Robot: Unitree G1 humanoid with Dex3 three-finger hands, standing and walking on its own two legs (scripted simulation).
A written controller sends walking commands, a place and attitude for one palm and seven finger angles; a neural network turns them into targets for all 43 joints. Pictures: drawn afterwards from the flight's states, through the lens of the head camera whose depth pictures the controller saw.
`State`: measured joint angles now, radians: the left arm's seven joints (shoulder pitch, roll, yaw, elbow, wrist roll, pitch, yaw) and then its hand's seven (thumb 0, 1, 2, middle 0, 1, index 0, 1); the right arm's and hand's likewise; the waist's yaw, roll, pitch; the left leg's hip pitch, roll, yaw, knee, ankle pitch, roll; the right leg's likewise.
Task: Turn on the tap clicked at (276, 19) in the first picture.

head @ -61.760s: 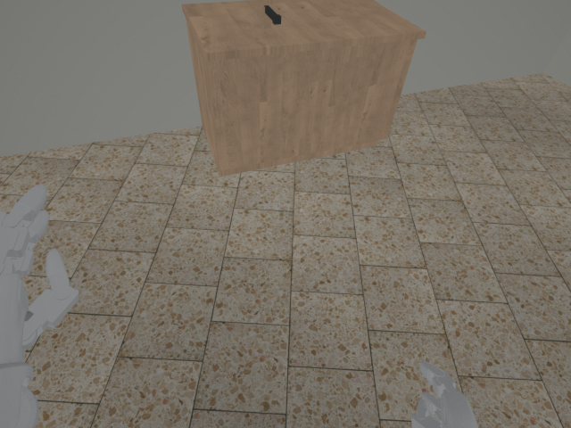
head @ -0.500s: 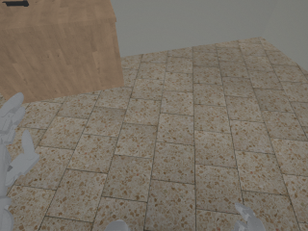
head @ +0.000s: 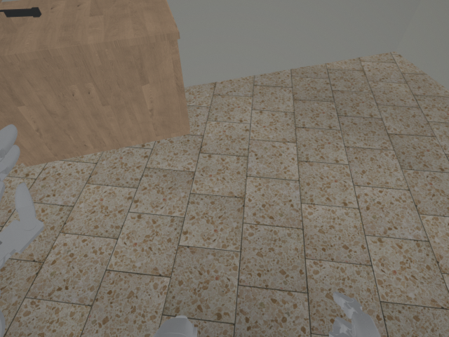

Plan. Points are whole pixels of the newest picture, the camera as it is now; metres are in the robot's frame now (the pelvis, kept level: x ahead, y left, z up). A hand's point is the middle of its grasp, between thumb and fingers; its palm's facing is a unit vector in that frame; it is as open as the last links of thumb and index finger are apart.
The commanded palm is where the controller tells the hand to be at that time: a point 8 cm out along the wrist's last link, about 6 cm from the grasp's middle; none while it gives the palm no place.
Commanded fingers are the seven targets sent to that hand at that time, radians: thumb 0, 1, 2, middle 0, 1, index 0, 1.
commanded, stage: shuffle to correct the standing spot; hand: left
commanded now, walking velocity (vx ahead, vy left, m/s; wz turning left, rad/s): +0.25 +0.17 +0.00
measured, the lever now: (35, 12) +1.23 +0.89 +0.01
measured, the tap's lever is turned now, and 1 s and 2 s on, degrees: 79 79 79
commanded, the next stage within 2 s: none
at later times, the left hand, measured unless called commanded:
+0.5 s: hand (15, 168) +0.29 +0.31 +0.19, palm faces +0.44 -0.76 -0.48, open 7.4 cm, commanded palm +0.24 +0.34 +0.18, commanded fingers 0.00 0.90 0.90 -0.20 -0.30 -0.20 -0.30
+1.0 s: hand (0, 136) +0.35 +0.37 +0.18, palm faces +0.43 -0.80 -0.43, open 7.4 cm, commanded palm +0.30 +0.43 +0.18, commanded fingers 0.00 0.90 0.90 -0.20 -0.30 -0.20 -0.30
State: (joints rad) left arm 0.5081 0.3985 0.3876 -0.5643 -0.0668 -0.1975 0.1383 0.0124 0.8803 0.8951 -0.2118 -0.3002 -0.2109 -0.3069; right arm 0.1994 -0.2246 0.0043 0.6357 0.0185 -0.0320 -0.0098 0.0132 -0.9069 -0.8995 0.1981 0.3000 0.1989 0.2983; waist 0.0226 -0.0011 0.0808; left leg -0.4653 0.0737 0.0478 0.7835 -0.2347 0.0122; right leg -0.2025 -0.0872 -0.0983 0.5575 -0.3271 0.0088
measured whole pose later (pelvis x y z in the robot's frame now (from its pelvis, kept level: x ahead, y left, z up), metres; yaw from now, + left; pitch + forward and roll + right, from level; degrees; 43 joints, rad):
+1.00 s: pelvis +0.14 +0.14 -0.01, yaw +1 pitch -2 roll +1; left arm 0.45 0.37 0.33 -0.50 -0.06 -0.16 0.14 0.01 0.88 0.90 -0.21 -0.30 -0.21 -0.31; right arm 0.21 -0.21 0.02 0.65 0.01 -0.07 -0.03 0.01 -0.91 -0.90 0.20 0.30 0.20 0.30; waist 0.02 0.06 0.02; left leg -0.44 0.00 0.05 1.00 -0.40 0.00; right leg -0.33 -0.06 -0.12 0.70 -0.34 -0.05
